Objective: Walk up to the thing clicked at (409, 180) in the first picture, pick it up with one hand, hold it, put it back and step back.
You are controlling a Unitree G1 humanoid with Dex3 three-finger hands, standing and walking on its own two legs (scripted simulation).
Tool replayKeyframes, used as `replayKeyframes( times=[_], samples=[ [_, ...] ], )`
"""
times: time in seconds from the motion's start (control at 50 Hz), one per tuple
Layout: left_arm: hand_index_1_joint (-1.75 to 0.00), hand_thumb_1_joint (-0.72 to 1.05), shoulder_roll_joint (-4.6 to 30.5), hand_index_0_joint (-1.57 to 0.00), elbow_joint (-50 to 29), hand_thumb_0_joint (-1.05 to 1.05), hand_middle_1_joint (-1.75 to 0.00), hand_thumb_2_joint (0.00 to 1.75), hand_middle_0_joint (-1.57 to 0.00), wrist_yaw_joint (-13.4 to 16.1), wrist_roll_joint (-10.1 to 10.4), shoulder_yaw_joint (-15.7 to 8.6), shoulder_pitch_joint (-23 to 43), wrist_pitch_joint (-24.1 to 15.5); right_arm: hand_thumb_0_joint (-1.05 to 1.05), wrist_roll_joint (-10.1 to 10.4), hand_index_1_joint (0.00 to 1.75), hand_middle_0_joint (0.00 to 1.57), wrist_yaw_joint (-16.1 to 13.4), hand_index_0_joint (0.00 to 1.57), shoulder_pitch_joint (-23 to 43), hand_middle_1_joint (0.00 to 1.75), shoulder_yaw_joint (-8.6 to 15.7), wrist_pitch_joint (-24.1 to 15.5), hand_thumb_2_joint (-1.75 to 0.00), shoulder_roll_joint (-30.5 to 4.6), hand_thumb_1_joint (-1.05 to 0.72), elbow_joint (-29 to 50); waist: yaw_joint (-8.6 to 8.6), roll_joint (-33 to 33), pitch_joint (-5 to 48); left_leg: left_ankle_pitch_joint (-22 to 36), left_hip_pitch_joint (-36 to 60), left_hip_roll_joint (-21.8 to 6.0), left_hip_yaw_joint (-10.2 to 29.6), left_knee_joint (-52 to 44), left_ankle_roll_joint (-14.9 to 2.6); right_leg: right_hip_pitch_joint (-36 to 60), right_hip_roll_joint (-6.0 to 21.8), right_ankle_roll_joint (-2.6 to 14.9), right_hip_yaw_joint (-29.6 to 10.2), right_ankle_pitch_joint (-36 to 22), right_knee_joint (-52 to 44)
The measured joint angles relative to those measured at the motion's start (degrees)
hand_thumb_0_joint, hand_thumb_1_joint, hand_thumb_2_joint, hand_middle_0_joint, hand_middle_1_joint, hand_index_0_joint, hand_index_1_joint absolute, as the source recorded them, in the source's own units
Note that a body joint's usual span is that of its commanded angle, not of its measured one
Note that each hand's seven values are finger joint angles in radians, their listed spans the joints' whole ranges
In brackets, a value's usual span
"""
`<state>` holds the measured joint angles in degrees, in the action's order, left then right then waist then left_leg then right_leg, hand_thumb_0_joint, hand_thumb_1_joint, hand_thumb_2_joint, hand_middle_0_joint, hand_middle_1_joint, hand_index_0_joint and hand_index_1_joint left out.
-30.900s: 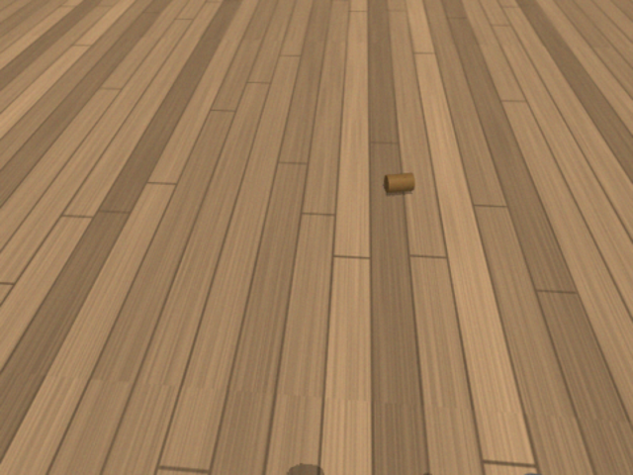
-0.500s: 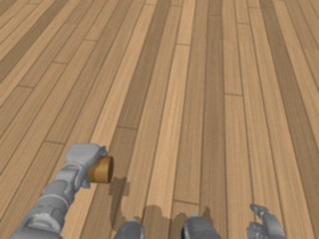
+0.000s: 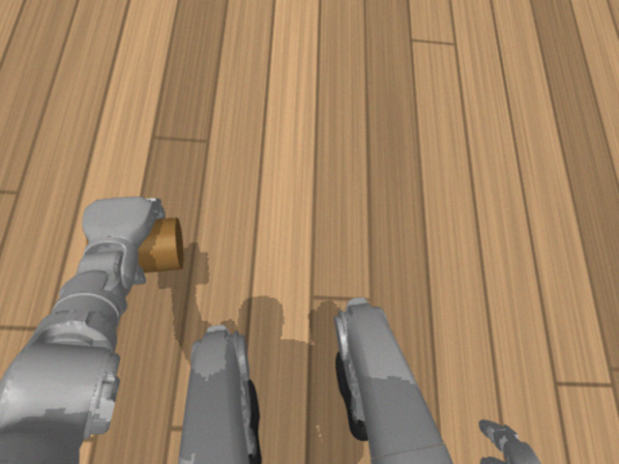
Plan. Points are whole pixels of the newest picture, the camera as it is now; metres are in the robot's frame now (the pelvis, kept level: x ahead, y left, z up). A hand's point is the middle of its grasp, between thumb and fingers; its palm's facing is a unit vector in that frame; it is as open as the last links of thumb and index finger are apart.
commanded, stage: crouch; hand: left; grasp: from above
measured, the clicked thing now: (138, 246) +0.43 +0.21 -0.16
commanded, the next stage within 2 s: lower in 1.10 s
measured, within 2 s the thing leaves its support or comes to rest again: neither
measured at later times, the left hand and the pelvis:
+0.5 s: hand (156, 254) +0.45 +0.22 -0.28, palm faces -0.47 +0.02 -0.88, open 10.8 cm; pelvis +0.00 -0.01 -0.11, yaw -1 degrees
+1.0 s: hand (163, 257) +0.46 +0.22 -0.34, palm faces -0.48 +0.02 -0.88, open 10.8 cm; pelvis -0.01 -0.01 -0.16, yaw -2 degrees
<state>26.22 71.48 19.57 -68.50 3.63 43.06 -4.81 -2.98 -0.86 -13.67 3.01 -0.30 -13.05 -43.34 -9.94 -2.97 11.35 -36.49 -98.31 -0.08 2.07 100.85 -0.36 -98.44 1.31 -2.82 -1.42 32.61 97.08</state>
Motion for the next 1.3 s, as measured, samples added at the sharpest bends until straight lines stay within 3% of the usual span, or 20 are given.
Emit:
replayKeyframes(
  times=[0.22,0.36,0.78,1.3],
  samples=[
    [-0.42,-0.13,3.40,-0.75,0.78,-0.01,-0.39,0.50,-0.76,1.04,-3.09,-3.00,3.11,-3.58,0.01,-1.60,0.30,0.20,2.69,0.20,2.75,0.30,-1.58,-2.16,-0.90,-0.55,-0.90,1.10,-0.89,0.83,-0.57,-2.72,-13.73,0.96,1.76,12.32,0.67,-13.08,0.41,-0.18,0.99,3.03,12.03],
    [-0.44,-0.12,5.07,-0.73,1.95,-0.01,-0.40,0.50,-0.75,1.63,-3.54,-3.33,5.84,-3.19,0.01,-2.59,0.30,0.20,4.46,0.20,4.18,0.30,-1.29,-2.91,-0.90,-1.46,-0.90,1.98,-1.35,1.58,-2.19,-3.78,-18.33,1.45,2.79,17.30,1.26,-17.35,0.61,-0.01,1.66,4.23,16.82],
    [-0.47,-0.11,9.44,-0.70,8.59,-0.01,-0.44,0.51,-0.71,1.94,-4.87,-5.69,10.97,-5.43,0.01,-3.55,0.29,0.20,6.97,0.20,2.81,0.30,-2.95,-2.06,-0.90,-2.04,-0.90,1.80,-4.07,2.18,-5.38,-4.37,-25.85,1.37,3.71,26.64,1.50,-24.91,-0.28,-0.19,1.83,4.06,25.40],
    [-0.48,-0.12,13.28,-0.70,14.86,-0.01,-0.45,0.52,-0.71,3.85,-6.84,-5.99,15.24,-6.59,0.01,-4.55,0.29,0.20,8.08,0.20,2.71,0.30,-6.09,-3.03,-0.90,-2.50,-0.91,1.46,-6.21,2.70,-7.40,-3.98,-31.80,1.96,4.54,33.45,1.32,-30.15,-0.52,-0.27,2.13,3.53,31.28]
  ],
)
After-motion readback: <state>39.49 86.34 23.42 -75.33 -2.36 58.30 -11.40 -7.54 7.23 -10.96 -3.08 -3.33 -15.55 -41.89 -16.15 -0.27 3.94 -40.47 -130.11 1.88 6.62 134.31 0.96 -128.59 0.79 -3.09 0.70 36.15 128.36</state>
